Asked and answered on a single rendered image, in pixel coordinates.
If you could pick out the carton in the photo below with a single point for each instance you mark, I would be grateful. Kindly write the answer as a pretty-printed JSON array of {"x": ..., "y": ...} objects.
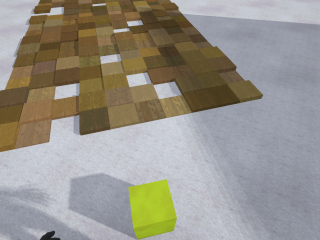
[{"x": 152, "y": 209}]

